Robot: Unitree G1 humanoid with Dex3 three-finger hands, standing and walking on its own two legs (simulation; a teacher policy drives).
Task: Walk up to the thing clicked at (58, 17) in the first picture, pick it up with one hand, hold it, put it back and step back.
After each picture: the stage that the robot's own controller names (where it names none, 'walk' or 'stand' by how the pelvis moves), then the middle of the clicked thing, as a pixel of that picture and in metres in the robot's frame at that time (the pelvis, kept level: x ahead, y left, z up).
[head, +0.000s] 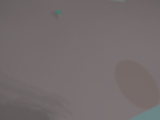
stand; (58, 15) +1.94 +0.35 -0.72
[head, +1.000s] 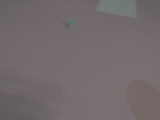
walk; (70, 25) +1.84 +0.13 -0.70
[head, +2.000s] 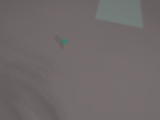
walk; (64, 44) +1.27 +0.14 -0.70
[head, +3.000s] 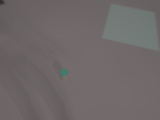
walk; (64, 75) +0.85 +0.15 -0.70
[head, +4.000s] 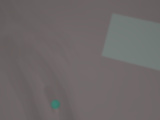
walk; (55, 106) +0.54 +0.18 -0.70
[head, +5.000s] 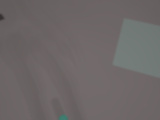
stand; out of the picture +0.43 +0.13 -0.70
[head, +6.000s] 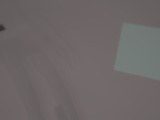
stand; out of the picture +0.40 +0.13 -0.72
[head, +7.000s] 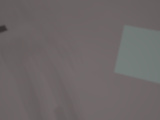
stand; out of the picture +0.40 +0.13 -0.73
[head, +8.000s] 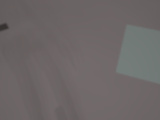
stand; out of the picture +0.39 +0.13 -0.73
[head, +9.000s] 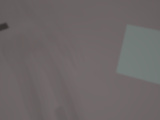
stand; out of the picture +0.38 +0.13 -0.73
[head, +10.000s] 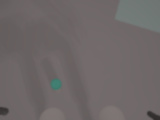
go down; (56, 86) +0.44 +0.13 -0.52
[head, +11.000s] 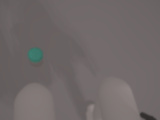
go down; (36, 58) +0.48 +0.16 -0.32
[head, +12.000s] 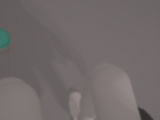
close in; (0, 42) +0.47 +0.19 -0.26
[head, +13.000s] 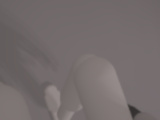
close; out of the picture +0.47 +0.22 -0.24
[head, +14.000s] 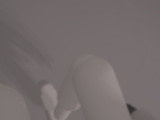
close; out of the picture +0.46 +0.23 -0.24
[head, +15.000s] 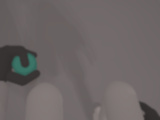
lift; (26, 70) +0.35 +0.20 -0.09
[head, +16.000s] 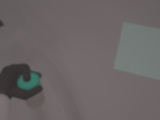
hold; (32, 91) +0.32 +0.18 +0.03
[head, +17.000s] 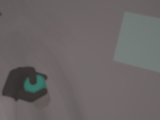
hold; (38, 92) +0.32 +0.17 -0.01
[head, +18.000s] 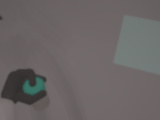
hold; (37, 94) +0.31 +0.17 -0.01
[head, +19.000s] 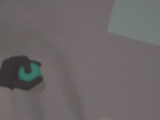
crouch; (33, 79) +0.37 +0.17 -0.07
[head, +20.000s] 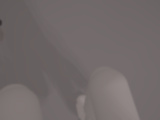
lower; out of the picture +0.51 +0.21 -0.12
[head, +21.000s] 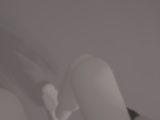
lower; out of the picture +0.46 +0.26 -0.24
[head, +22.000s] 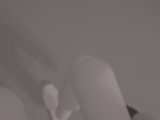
lower; out of the picture +0.46 +0.26 -0.24
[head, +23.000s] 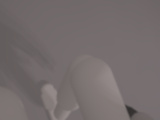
lower; out of the picture +0.46 +0.25 -0.25
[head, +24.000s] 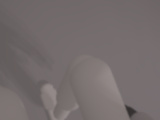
lower; out of the picture +0.46 +0.25 -0.25
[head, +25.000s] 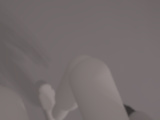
open; out of the picture +0.46 +0.24 -0.25
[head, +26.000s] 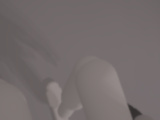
stand; out of the picture +0.45 +0.24 -0.25
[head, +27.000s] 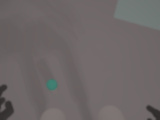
stand; (52, 86) +0.44 +0.16 -0.52
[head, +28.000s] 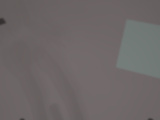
stand; out of the picture +0.39 +0.15 -0.66
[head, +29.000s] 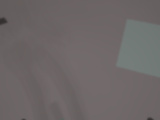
stand; out of the picture +0.41 +0.15 -0.67
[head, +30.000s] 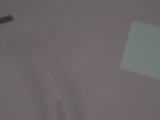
stand; out of the picture +0.40 +0.14 -0.70
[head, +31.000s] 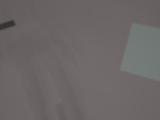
stand; out of the picture +0.41 +0.14 -0.72
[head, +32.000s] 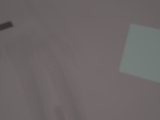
stand; out of the picture +0.39 +0.15 -0.73
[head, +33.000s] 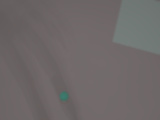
walk; (64, 98) +0.48 +0.10 -0.71
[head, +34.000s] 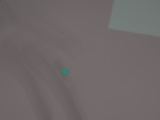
walk; (66, 74) +0.75 +0.18 -0.69
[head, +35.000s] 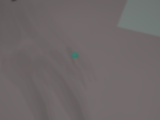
stand; (75, 58) +1.05 +0.13 -0.70
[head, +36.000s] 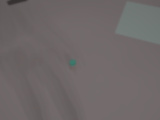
stand; (72, 65) +0.99 +0.12 -0.72
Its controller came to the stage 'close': yes
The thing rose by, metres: 0.70
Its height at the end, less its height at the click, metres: +0.00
